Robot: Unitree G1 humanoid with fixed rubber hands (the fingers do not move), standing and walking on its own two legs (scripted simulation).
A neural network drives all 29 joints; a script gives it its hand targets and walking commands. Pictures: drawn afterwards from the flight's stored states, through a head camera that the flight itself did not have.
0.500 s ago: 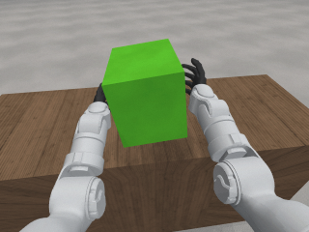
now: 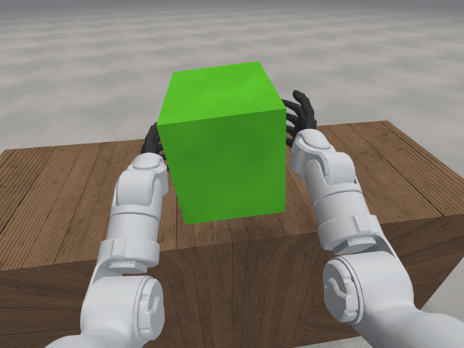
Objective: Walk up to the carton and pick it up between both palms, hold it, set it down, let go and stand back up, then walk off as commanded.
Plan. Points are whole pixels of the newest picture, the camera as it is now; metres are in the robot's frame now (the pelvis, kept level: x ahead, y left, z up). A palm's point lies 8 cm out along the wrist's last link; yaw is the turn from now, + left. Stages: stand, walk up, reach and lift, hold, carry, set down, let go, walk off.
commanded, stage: hold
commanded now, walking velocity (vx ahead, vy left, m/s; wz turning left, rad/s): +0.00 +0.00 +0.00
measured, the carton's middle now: (224, 136) +0.41 +0.03 +0.22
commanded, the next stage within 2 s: set down in 1.42 s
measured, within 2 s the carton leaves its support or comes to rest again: neither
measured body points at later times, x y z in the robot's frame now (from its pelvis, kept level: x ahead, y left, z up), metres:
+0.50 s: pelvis +0.02 +0.00 +0.00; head -0.05 +0.01 +0.45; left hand +0.40 +0.17 +0.19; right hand +0.42 -0.09 +0.24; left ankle +0.07 +0.13 -0.74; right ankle +0.04 -0.12 -0.74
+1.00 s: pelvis +0.01 +0.00 +0.00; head -0.06 +0.01 +0.45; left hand +0.38 +0.16 +0.20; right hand +0.40 -0.10 +0.24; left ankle +0.07 +0.13 -0.74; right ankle +0.04 -0.12 -0.74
